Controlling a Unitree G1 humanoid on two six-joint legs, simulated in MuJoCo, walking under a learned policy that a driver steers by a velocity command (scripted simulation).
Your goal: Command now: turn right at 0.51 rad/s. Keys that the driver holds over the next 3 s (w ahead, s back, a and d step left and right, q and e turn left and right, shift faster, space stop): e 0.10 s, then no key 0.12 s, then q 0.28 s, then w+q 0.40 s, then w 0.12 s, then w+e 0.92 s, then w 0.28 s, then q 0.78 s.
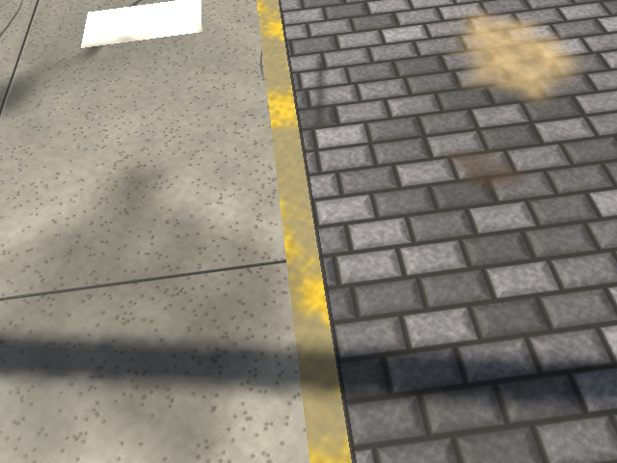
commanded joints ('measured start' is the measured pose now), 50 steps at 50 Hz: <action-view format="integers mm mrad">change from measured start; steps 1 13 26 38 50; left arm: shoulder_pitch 70 -37 -68 83 220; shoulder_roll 259 72 85 82 123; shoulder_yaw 56 -11 9 32 26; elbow -89 -95 -42 -16 64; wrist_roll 55 15 27 -2 -14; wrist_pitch -52 -65 -59 -161 -144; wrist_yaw -1 42 51 14 14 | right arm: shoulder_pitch -127 10 89 58 -197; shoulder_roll -91 -53 -150 -95 27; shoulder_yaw -20 -16 -23 -12 45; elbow -116 4 32 -53 -184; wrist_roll -7 8 30 41 32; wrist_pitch -13 -20 -40 -78 -98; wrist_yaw -14 -12 16 23 100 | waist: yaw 66 1 12 27 96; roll -233 -158 94 -102 -98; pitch -120 -127 -151 32 65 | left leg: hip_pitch -314 -162 114 -513 -312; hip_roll -101 -46 26 -57 -54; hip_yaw -174 -204 -314 -343 -85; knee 457 177 -248 339 -46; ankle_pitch -286 119 455 -17 324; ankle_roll -17 -62 124 74 55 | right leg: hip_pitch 161 235 160 446 336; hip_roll -371 -170 14 -342 -233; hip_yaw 579 296 51 498 -34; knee -382 -361 -132 -484 -535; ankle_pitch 466 336 169 -71 470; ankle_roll -318 -159 -35 -188 -135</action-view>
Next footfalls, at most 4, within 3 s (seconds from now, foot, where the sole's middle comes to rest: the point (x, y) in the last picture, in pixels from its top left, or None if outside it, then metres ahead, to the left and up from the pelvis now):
0.46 left None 0.05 0.13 -0.76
1.12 left None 0.32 0.22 -0.76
1.68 right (336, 376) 0.65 0.03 -0.76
2.14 left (269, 267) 0.96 0.20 -0.76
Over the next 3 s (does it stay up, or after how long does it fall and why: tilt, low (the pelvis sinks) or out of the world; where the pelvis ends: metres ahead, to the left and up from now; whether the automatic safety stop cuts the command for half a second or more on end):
stays up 0.97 0.11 0.01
